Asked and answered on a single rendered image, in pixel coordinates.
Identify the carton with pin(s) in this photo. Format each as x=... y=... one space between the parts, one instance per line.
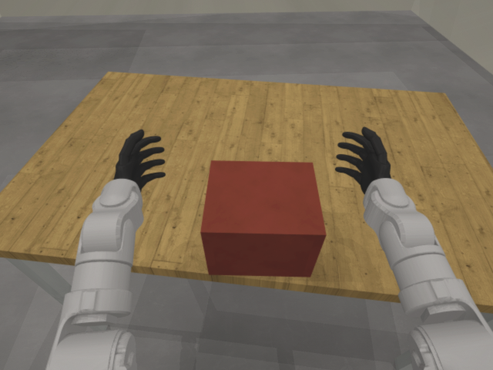
x=262 y=219

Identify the right robot hand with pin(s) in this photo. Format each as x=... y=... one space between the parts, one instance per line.
x=374 y=165

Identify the table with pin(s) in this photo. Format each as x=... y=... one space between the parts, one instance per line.
x=431 y=152

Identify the robot left forearm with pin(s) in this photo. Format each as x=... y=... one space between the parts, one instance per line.
x=100 y=286

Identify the left robot upper arm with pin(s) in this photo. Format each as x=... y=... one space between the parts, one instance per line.
x=96 y=350

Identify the right robot upper arm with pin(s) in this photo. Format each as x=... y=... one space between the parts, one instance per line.
x=453 y=345

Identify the left robot hand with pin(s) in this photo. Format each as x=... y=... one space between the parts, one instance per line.
x=130 y=164

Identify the robot right forearm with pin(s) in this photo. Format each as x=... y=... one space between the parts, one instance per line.
x=428 y=287

